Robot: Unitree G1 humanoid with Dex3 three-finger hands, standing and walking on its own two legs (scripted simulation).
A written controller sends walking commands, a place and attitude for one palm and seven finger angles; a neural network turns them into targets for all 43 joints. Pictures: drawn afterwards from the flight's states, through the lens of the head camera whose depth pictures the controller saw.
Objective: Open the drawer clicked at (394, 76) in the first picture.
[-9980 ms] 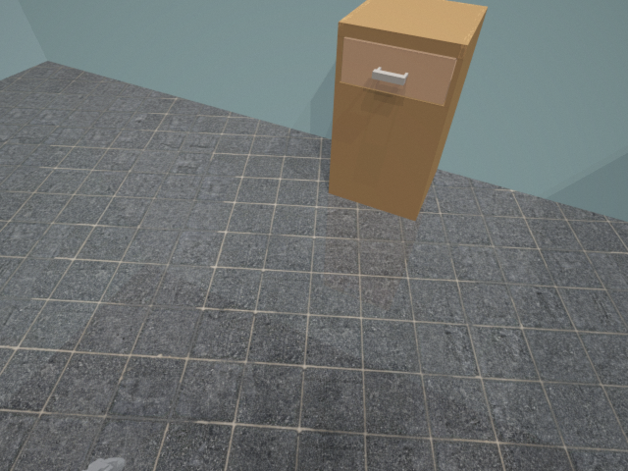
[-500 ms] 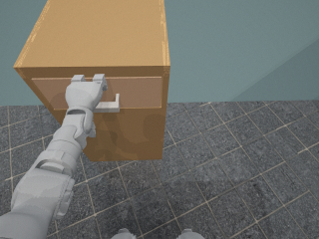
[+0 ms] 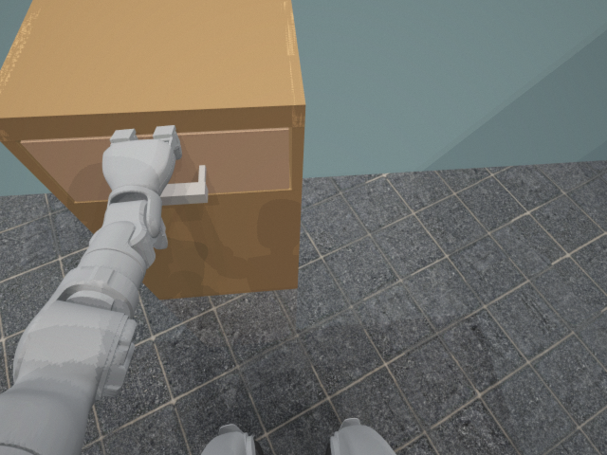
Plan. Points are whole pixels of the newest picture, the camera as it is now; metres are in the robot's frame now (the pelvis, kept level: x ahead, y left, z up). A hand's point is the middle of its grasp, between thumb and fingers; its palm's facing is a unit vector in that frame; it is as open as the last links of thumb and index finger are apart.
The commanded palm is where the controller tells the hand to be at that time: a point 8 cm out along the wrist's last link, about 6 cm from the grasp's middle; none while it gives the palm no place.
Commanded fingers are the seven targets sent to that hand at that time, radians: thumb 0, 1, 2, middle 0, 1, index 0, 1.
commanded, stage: move the hooked fingers above the handle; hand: left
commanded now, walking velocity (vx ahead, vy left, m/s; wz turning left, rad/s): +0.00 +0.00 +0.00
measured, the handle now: (171, 183) +0.55 +0.17 -0.06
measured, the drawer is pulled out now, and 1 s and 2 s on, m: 0.00 0.00 0.00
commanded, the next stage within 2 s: lower the fingers behind the handle in 1.12 s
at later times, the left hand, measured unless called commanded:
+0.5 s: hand (159, 190) +0.49 +0.17 +0.01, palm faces -0.09 -0.03 -1.00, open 13.8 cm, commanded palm +0.49 +0.16 +0.05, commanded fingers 0.00 -0.50 0.30 -0.30 -1.20 -0.30 -1.20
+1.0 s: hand (151, 189) +0.50 +0.18 +0.00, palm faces -0.09 -0.04 -1.00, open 13.8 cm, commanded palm +0.49 +0.17 +0.05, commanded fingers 0.00 -0.50 0.30 -0.30 -1.20 -0.30 -1.20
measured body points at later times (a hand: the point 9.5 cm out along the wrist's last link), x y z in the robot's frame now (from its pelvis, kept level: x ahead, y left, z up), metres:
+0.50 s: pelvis +0.01 +0.00 +0.00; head +0.11 +0.00 +0.44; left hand +0.49 +0.17 +0.06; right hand +0.01 -0.27 -0.13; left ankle +0.02 +0.11 -0.69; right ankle -0.01 -0.12 -0.69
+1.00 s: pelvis +0.01 +0.00 +0.00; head +0.12 +0.00 +0.44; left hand +0.50 +0.18 +0.05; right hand +0.00 -0.27 -0.13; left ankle +0.02 +0.11 -0.69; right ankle -0.01 -0.12 -0.69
